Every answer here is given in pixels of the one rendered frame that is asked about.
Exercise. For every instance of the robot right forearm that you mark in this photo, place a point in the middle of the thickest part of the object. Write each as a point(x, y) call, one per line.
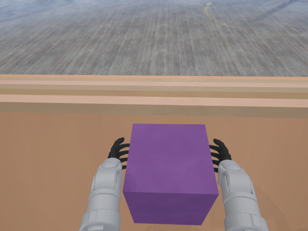
point(239, 199)

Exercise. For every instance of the left robot hand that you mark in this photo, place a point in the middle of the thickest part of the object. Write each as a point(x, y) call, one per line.
point(114, 153)

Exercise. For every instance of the carton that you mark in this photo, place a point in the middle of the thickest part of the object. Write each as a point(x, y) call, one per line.
point(169, 177)

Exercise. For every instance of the robot left forearm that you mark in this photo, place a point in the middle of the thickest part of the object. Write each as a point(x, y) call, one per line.
point(103, 206)

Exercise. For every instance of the right robot hand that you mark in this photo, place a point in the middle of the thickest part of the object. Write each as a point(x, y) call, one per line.
point(223, 153)

